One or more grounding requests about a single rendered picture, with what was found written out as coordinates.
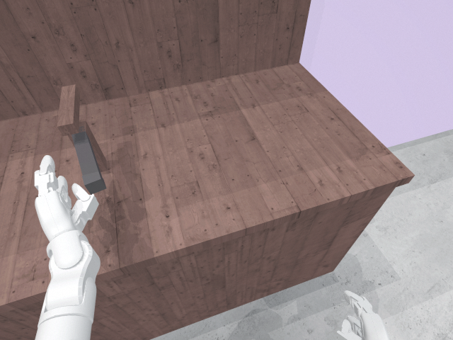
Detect tap lever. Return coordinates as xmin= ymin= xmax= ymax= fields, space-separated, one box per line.
xmin=71 ymin=129 xmax=106 ymax=195

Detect left robot forearm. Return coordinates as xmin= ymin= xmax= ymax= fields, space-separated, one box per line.
xmin=35 ymin=230 xmax=101 ymax=340

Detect counter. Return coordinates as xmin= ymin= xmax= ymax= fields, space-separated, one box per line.
xmin=0 ymin=0 xmax=415 ymax=340

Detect robot right hand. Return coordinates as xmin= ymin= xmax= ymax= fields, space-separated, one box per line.
xmin=337 ymin=290 xmax=390 ymax=340

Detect robot left hand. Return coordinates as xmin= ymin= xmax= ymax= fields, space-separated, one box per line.
xmin=35 ymin=155 xmax=99 ymax=242

